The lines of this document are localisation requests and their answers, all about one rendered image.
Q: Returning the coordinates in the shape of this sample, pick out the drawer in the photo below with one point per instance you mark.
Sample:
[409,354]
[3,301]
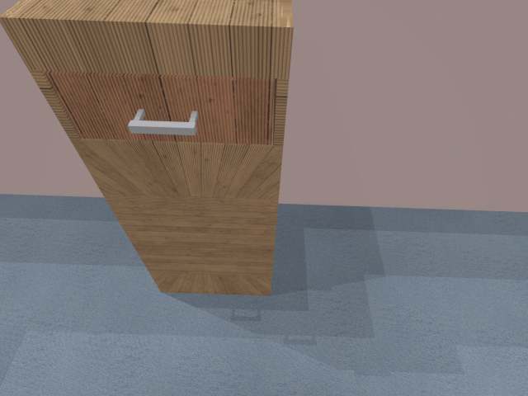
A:
[230,110]

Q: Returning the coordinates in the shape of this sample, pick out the handle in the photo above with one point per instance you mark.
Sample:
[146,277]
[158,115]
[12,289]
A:
[140,126]

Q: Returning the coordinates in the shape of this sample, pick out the cabinet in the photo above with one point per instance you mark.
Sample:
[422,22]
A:
[201,216]

